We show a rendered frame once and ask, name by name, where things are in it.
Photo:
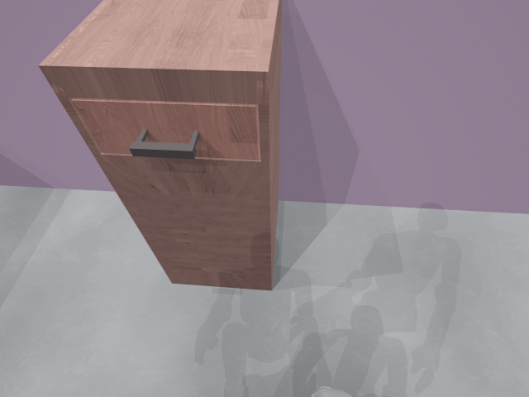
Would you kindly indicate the handle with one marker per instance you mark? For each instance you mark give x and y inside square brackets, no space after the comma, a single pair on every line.
[164,149]

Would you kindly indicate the drawer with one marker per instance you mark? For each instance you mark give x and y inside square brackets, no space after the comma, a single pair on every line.
[226,130]

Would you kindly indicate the cabinet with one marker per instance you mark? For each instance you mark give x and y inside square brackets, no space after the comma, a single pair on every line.
[208,221]

